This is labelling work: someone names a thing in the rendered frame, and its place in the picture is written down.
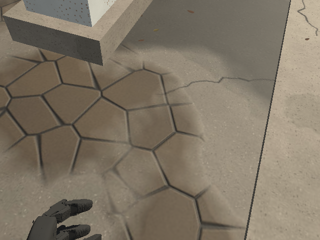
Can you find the robot left hand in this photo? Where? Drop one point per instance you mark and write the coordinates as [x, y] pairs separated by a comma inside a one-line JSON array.
[[45, 226]]

